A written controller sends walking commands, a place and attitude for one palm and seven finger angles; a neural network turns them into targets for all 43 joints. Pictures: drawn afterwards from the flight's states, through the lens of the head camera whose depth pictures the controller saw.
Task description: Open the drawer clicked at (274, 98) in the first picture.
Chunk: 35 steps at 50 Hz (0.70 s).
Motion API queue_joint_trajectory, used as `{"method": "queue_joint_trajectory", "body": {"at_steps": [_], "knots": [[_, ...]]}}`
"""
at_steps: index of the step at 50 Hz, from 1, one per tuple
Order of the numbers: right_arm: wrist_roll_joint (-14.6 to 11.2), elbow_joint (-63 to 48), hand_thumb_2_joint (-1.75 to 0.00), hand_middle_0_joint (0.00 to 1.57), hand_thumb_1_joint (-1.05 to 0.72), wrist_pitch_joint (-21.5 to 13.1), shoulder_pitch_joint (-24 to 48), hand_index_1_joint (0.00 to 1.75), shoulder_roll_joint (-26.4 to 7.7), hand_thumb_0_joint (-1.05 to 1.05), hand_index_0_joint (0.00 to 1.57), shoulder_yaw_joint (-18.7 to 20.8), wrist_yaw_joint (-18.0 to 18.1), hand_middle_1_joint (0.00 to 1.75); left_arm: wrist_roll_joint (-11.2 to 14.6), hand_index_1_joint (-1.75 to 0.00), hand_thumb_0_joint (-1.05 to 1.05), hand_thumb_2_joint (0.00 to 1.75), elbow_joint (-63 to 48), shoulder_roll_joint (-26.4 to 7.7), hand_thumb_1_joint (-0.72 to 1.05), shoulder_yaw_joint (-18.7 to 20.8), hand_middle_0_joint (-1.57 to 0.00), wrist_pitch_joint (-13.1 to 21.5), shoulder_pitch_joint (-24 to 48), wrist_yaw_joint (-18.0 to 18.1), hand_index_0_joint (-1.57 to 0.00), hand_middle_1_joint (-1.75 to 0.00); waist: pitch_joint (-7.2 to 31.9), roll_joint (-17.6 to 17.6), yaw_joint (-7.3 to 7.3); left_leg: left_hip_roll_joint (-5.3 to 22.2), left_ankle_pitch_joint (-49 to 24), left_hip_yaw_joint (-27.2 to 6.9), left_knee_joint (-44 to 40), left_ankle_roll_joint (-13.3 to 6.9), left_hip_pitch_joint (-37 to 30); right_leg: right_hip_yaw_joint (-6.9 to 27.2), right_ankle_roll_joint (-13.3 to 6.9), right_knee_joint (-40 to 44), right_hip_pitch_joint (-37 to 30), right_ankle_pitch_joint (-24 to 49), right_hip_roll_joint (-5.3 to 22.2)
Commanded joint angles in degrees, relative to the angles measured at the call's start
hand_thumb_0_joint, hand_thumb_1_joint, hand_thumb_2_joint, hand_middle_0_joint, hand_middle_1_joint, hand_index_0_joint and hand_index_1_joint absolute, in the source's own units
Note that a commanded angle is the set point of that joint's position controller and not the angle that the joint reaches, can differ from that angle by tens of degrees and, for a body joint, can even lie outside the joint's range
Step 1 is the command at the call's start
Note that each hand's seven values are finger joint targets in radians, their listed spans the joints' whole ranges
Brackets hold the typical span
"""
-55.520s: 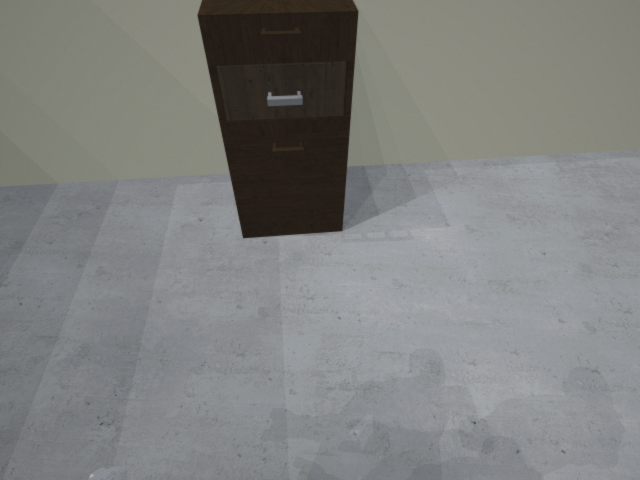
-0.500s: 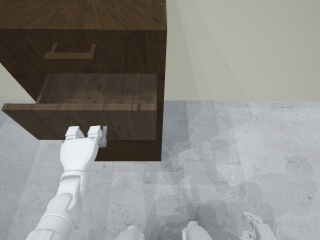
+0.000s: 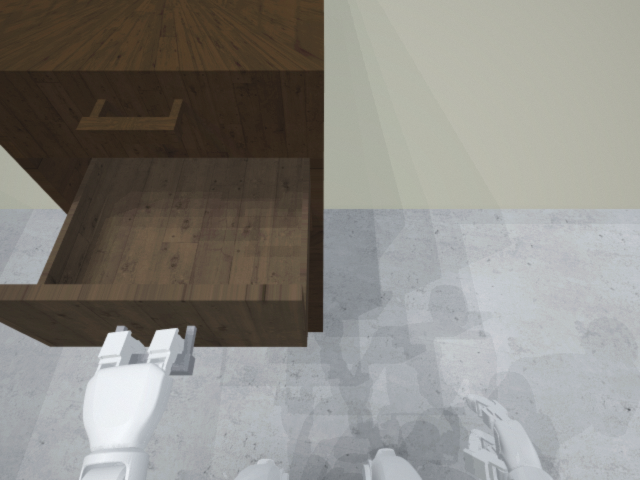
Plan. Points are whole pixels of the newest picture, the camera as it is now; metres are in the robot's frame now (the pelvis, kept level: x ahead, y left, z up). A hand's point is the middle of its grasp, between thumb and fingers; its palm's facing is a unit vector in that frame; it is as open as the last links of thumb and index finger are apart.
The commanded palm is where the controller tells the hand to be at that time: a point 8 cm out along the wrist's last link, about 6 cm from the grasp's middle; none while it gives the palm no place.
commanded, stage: pull the drawer open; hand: left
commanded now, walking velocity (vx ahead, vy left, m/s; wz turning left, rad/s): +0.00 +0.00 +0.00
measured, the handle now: (152, 348) +0.28 +0.23 -0.03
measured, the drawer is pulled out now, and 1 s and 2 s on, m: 0.21 0.30 0.30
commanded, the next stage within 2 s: open the thumb to release the handle in 0.64 s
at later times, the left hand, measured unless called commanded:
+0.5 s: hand out of the picture +0.14 +0.22 -0.05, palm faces -0.09 -0.09 -0.99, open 6.0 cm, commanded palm +0.10 +0.22 -0.01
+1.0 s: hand (136, 475) +0.14 +0.22 -0.05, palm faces -0.03 -0.05 -1.00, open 7.2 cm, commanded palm +0.12 +0.22 -0.01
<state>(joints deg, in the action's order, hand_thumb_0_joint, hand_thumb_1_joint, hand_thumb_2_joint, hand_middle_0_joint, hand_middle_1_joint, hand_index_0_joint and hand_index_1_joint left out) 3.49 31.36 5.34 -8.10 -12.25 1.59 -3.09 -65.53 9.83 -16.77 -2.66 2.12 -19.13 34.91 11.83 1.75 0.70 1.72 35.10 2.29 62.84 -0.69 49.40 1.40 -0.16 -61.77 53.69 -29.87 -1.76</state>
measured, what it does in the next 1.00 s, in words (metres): shifts its weight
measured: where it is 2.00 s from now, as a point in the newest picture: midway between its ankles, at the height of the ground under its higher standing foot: outside the picture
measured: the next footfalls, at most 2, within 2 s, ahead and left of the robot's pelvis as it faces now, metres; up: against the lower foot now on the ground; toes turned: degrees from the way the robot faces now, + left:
none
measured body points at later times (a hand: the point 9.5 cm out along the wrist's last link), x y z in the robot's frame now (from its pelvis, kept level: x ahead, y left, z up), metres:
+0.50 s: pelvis -0.02 -0.01 -0.02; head +0.06 -0.03 +0.42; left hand +0.14 +0.22 +0.00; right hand +0.19 -0.23 -0.12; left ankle -0.06 +0.11 -0.66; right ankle -0.01 -0.12 -0.66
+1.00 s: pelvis -0.05 -0.02 -0.02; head +0.04 -0.05 +0.42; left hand +0.14 +0.22 +0.00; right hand +0.15 -0.25 -0.14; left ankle -0.06 +0.11 -0.66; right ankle -0.01 -0.12 -0.66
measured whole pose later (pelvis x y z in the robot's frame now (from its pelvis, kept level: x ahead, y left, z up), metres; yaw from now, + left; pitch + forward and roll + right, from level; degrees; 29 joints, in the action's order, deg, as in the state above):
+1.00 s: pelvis -0.05 -0.02 -0.02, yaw +3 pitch +20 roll +1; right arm 4.2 31.5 3.5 -8.0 -13.4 1.8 -0.4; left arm -64.1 6.4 -18.5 -1.3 5.2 -24.1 34.7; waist 11.9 2.5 -1.2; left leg 0.6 34.0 -0.2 69.7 1.0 56.0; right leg -0.7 -1.9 -69.7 60.1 -29.9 -0.7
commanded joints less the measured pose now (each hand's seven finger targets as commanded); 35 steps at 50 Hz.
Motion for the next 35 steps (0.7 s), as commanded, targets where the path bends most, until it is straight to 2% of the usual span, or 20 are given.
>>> {"method": "queue_joint_trajectory", "body": {"at_steps": [1, 4, 5, 6, 10, 11, 14, 15, 16, 17, 19, 20, 21, 22, 24, 26, 27, 30, 34, 35], "knots": [[0.3, -8.0, -0.90, 0.20, -0.90, -2.9, 2.2, 0.30, -6.7, 0.00, 0.20, 2.3, 0.7, 0.30, 1.6, -1.35, 0.00, 0.90, -7.7, -7.7, 0.90, 7.3, -0.40, 0.9, -16.8, 2.6, -0.40, -1.35, 15.6, -2.3, -4.70, -2.4, -37.5, -1.1, -4.1, 0.1, -8.4, -1.6, -3.0, 3.0, -16.0, 38.5, -0.5], [0.6, -8.4, -0.90, 0.20, -0.90, -3.1, 3.1, 0.30, -6.6, 0.00, 0.20, 2.2, 0.7, 0.30, 1.6, -1.35, 0.00, 0.90, -9.7, -9.0, 0.90, 8.9, -0.40, 2.1, -18.9, 2.7, -0.40, -1.35, 15.6, -1.0, -5.25, -2.7, -36.3, -1.0, -3.7, 0.1, -7.7, -1.1, -3.3, 2.5, -15.6, 38.2, -0.4], [0.6, -8.5, -0.90, 0.20, -0.90, -3.0, 3.4, 0.30, -6.3, 0.00, 0.20, 2.0, 0.6, 0.30, 1.6, -1.35, 0.00, 0.90, -9.2, -9.1, 0.90, 9.5, -0.40, 2.5, -21.2, 2.8, -0.40, -1.35, 15.6, -1.5, -5.69, -2.9, -36.1, -0.9, -3.5, 0.2, -7.6, -0.9, -3.3, 2.1, -15.1, 37.3, -0.5], [0.7, -8.6, -0.90, 0.20, -0.90, -3.1, 3.5, 0.30, -6.3, 0.00, 0.20, 2.1, 0.6, 0.30, 1.6, -1.35, 0.00, 0.90, -9.4, -7.7, 0.90, 8.0, -0.40, 2.6, -21.4, 2.5, -0.40, -1.35, 14.4, -1.6, -5.11, -2.8, -34.6, -1.0, -3.2, 0.0, -7.0, -1.3, -3.3, 2.4, -14.2, 36.2, -0.5], [0.9, -9.0, -0.90, 0.20, -0.90, -3.1, 4.3, 0.30, -6.1, 0.00, 0.20, 2.0, 0.6, 0.30, 1.6, -1.35, 0.00, 0.90, -10.7, -9.4, 0.90, 10.3, -0.40, 4.1, -23.7, 2.6, -0.40, -1.35, 15.0, -1.7, -5.92, -3.0, -33.1, -0.9, -2.7, 0.1, -6.3, -1.1, -3.4, 1.5, -12.8, 33.6, -0.5], [0.9, -9.2, -0.90, 0.20, -0.90, -3.2, 4.1, 0.30, -6.0, 0.00, 0.20, 2.2, 0.6, 0.30, 1.5, -1.35, 0.00, 0.90, -11.1, -8.4, 0.90, 9.4, -0.40, 4.3, -24.4, 2.5, -0.40, -1.35, 14.1, -0.9, -5.70, -2.9, -32.6, -0.9, -2.5, 0.0, -6.3, -1.4, -3.5, 1.7, -12.2, 32.9, -0.6], [1.0, -10.1, -0.90, 0.20, -0.90, -3.3, 4.8, 0.30, -6.0, 0.00, 0.20, 2.1, 0.4, 0.30, 1.5, -1.35, 0.00, 0.90, -13.4, -8.5, 0.90, 9.4, -0.40, 4.7, -25.3, 2.2, -0.40, -1.35, 14.1, 0.1, -5.83, -2.7, -32.2, -1.3, -2.7, 0.0, -6.6, -2.3, -3.6, 1.3, -10.3, 29.2, -0.6], [1.1, -10.4, -0.90, 0.20, -0.90, -3.3, 4.9, 0.30, -5.9, 0.00, 0.20, 1.9, 0.3, 0.30, 1.6, -1.35, 0.00, 0.90, -14.1, -8.5, 0.90, 9.2, -0.40, 5.0, -26.8, 2.1, -0.40, -1.35, 15.0, 0.0, -6.23, -2.9, -32.3, -1.1, -2.1, 0.1, -7.1, -1.7, -3.6, 0.9, -9.7, 28.7, -0.7], [1.0, -10.6, -0.90, 0.20, -0.90, -3.3, 4.6, 0.30, -5.7, 0.00, 0.20, 2.0, 0.3, 0.30, 1.7, -1.35, 0.00, 0.90, -13.4, -7.6, 0.90, 8.6, -0.40, 5.0, -28.2, 1.9, -0.40, -1.35, 13.7, -0.6, -6.00, -2.8, -31.7, -1.2, -2.1, 0.0, -6.3, -2.4, -3.6, 1.1, -9.8, 28.3, -0.8], [1.2, -10.8, -0.90, 0.20, -0.90, -3.2, 5.1, 0.30, -5.9, 0.00, 0.20, 1.9, 0.1, 0.30, 1.8, -1.35, 0.00, 0.90, -14.8, -7.5, 0.90, 7.8, -0.40, 5.1, -27.2, 1.5, -0.40, -1.35, 13.2, -1.2, -5.57, -2.8, -30.5, -1.2, -1.9, 0.1, -6.4, -1.6, -3.6, 1.3, -8.0, 26.9, -0.7], [1.2, -11.1, -0.90, 0.20, -0.90, -3.4, 5.4, 0.30, -5.6, 0.00, 0.20, 1.8, 0.4, 0.30, 1.9, -1.35, 0.00, 0.90, -15.2, -8.4, 0.90, 9.0, -0.40, 5.7, -27.7, 1.4, -0.40, -1.35, 12.5, -1.2, -5.78, -2.8, -29.1, -1.3, -2.1, -0.2, -5.3, -2.1, -3.8, 1.3, -8.5, 26.3, -0.6], [1.5, -11.2, -0.90, 0.20, -0.90, -3.4, 5.2, 0.30, -5.7, 0.00, 0.20, 1.7, 0.3, 0.30, 1.8, -1.35, 0.00, 0.90, -15.8, -9.1, 0.90, 9.3, -0.40, 6.1, -27.0, 1.4, -0.40, -1.35, 13.4, -1.9, -5.63, -3.0, -28.1, -1.2, -1.3, 0.0, -5.4, -1.2, -3.7, 0.9, -7.1, 25.3, -0.5], [1.4, -11.2, -0.90, 0.20, -0.90, -3.4, 5.0, 0.30, -5.6, 0.00, 0.20, 1.9, 0.5, 0.30, 1.6, -1.35, 0.00, 0.90, -15.5, -8.4, 0.90, 8.9, -0.40, 6.3, -27.1, 1.4, -0.40, -1.35, 12.7, -1.3, -5.48, -2.9, -27.1, -1.2, -1.3, -0.2, -4.7, -2.1, -3.7, 0.9, -7.3, 24.8, -0.5], [1.7, -11.3, -0.90, 0.20, -0.90, -3.5, 5.2, 0.30, -5.9, 0.00, 0.20, 1.7, 0.3, 0.30, 1.4, -1.35, 0.00, 0.90, -16.4, -8.9, 0.90, 8.7, -0.40, 6.5, -25.0, 1.4, -0.40, -1.35, 12.7, -1.4, -5.07, -3.1, -26.4, -1.4, -0.8, 0.0, -5.0, -1.2, -3.8, 0.7, -4.9, 23.2, -0.5], [1.8, -11.4, -0.90, 0.20, -0.90, -3.7, 5.1, 0.30, -6.1, 0.00, 0.20, 1.9, 0.5, 0.30, 1.1, -1.35, 0.00, 0.90, -16.6, -8.6, 0.90, 8.2, -0.40, 6.6, -22.3, 1.5, -0.40, -1.35, 12.2, -0.9, -4.24, -2.9, -24.5, -1.6, -0.5, -0.2, -4.5, -2.1, -3.7, 0.7, -3.7, 20.9, -0.3], [1.9, -11.4, -0.90, 0.20, -0.90, -3.8, 4.6, 0.30, -6.3, 0.00, 0.20, 2.0, 0.6, 0.30, 0.9, -1.35, 0.00, 0.90, -16.4, -8.1, 0.90, 7.7, -0.40, 6.7, -21.3, 1.5, -0.40, -1.35, 12.3, -1.0, -3.93, -3.0, -22.7, -1.6, 0.0, -0.2, -4.1, -2.5, -3.6, 0.6, -2.9, 19.1, -0.2], [1.9, -11.5, -0.90, 0.20, -0.90, -3.9, 4.6, 0.30, -6.3, 0.00, 0.20, 2.0, 0.6, 0.30, 1.1, -1.35, 0.00, 0.90, -16.9, -9.4, 0.90, 8.5, -0.40, 6.6, -20.2, 1.5, -0.40, -1.35, 13.0, -2.2, -4.08, -3.2, -22.0, -1.5, 0.3, 0.0, -4.2, -1.6, -3.6, 0.6, -2.0, 17.9, -0.1], [1.7, -11.4, -0.90, 0.20, -0.90, -4.1, 4.5, 0.30, -6.3, 0.00, 0.20, 1.9, 0.9, 0.30, 1.6, -1.35, 0.00, 0.90, -16.3, -10.0, 0.90, 9.3, -0.40, 6.4, -20.4, 1.5, -0.40, -1.35, 13.9, -1.4, -4.31, -3.4, -21.6, -1.3, 0.4, -0.1, -4.0, -1.4, -3.5, 0.7, -2.8, 18.1, 0.1], [1.2, -11.0, -0.90, 0.20, -0.90, -3.8, 4.5, 0.30, -6.1, 0.00, 0.20, 2.0, 1.6, 0.30, 2.3, -1.35, 0.00, 0.90, -15.7, -10.6, 0.90, 10.1, -0.40, 5.5, -19.1, 1.5, -0.40, -1.35, 13.2, -2.6, -3.99, -3.4, -19.8, -1.0, 0.0, -0.5, -1.9, -1.3, -3.3, 1.7, -5.9, 19.6, 0.3], [1.3, -10.8, -0.90, 0.20, -0.90, -3.8, 4.7, 0.30, -6.0, 0.00, 0.20, 1.9, 1.7, 0.30, 2.5, -1.35, 0.00, 0.90, -15.3, -11.3, 0.90, 10.9, -0.40, 5.5, -19.5, 1.5, -0.40, -1.35, 13.6, -3.6, -4.40, -3.6, -19.0, -0.7, 0.0, -0.4, -1.5, -0.5, -3.1, 1.8, -6.0, 18.6, 0.4]]}}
